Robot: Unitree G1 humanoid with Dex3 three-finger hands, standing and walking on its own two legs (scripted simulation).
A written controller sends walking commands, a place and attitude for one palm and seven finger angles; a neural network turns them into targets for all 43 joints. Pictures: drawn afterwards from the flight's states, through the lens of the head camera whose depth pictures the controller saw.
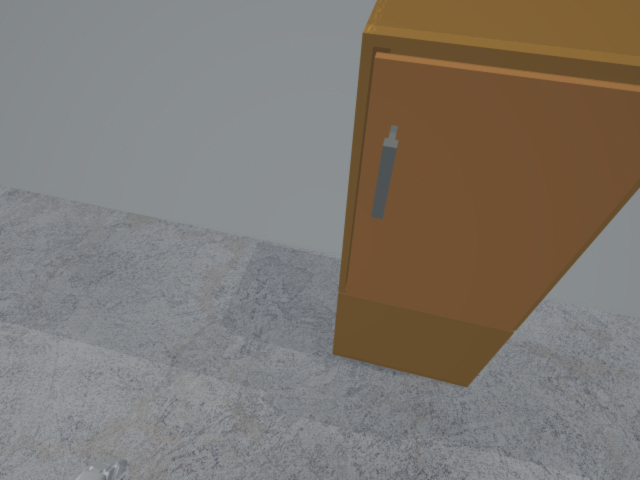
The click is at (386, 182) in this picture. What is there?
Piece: cupboard door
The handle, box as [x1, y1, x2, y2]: [371, 125, 397, 218]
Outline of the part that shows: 391,125 389,137 385,138 383,143 371,216 382,218 397,144 397,140 394,138 397,126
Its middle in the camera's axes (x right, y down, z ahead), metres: +0.10 -0.10 +0.62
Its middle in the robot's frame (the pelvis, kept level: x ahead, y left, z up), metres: +0.55 -0.07 +0.07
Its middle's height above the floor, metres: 0.84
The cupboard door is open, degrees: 0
